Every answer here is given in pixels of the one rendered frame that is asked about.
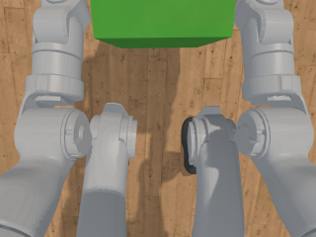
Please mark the robot right shin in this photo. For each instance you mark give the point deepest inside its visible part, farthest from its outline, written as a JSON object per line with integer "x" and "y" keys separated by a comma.
{"x": 215, "y": 110}

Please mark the carton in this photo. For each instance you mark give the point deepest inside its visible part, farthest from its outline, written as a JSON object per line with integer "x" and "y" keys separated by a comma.
{"x": 162, "y": 23}

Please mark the right robot upper arm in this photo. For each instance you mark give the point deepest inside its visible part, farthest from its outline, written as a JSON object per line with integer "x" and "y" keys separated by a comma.
{"x": 278, "y": 140}

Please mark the robot left forearm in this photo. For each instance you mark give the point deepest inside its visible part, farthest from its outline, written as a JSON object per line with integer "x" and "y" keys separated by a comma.
{"x": 58, "y": 43}

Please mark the left robot upper arm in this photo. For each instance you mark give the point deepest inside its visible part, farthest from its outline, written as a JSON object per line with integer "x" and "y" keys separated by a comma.
{"x": 48, "y": 140}

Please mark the robot right forearm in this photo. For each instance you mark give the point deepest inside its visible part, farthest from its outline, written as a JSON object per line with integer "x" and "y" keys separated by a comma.
{"x": 266, "y": 31}

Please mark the robot left thigh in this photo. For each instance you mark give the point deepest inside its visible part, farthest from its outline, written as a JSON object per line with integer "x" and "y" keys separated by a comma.
{"x": 102, "y": 210}

